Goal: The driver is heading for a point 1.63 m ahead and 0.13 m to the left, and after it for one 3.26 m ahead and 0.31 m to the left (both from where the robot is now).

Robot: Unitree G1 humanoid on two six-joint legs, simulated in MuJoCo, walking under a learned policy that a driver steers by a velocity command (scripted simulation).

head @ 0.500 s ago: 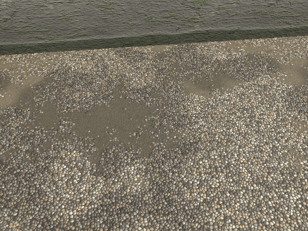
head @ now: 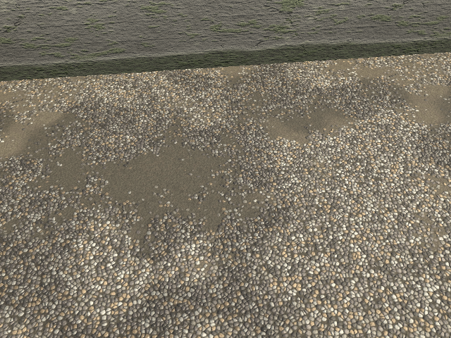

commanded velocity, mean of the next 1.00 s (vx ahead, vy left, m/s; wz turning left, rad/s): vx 0.50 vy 0.00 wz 0.00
